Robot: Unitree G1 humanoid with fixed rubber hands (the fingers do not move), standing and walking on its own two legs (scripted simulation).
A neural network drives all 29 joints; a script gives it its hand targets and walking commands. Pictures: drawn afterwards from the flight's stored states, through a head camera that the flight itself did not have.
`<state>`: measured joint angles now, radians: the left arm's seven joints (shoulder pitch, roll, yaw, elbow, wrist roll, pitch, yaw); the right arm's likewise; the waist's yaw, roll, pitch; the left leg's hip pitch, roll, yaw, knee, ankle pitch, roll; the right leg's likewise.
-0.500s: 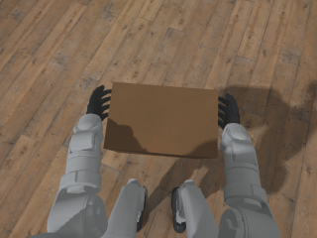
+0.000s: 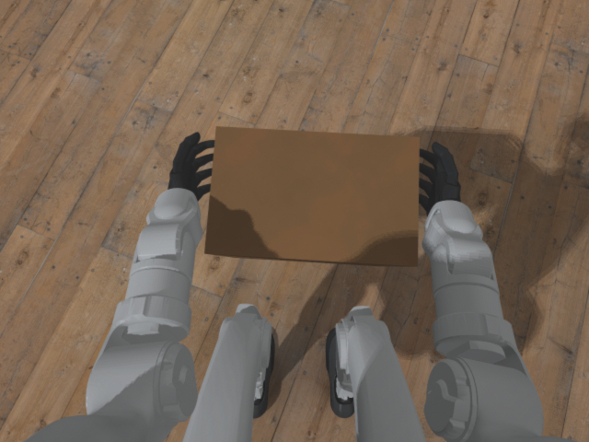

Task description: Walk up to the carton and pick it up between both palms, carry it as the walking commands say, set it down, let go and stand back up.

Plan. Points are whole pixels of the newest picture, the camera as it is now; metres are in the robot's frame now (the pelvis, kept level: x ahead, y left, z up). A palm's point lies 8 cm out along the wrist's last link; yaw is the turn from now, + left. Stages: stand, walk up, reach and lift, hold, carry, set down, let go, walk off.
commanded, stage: set down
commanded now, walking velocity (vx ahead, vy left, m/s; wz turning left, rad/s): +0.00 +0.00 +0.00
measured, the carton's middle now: (310, 208) +0.42 +0.00 -0.14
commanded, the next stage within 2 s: none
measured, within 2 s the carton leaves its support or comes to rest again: neither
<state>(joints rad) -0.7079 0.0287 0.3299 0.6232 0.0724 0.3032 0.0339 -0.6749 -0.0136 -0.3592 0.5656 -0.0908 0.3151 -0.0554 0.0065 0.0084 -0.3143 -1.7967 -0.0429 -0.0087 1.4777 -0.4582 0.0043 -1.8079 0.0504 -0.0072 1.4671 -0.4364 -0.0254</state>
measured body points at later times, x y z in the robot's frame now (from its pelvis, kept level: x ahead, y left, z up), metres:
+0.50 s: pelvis -0.03 +0.01 -0.08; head +0.23 +0.00 +0.29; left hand +0.45 +0.17 -0.17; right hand +0.45 -0.18 -0.17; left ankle +0.08 +0.11 -0.54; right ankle +0.09 -0.10 -0.54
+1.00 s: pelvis -0.07 -0.01 -0.14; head +0.30 -0.02 +0.10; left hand +0.47 +0.17 -0.30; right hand +0.48 -0.18 -0.30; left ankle +0.08 +0.11 -0.54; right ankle +0.09 -0.10 -0.54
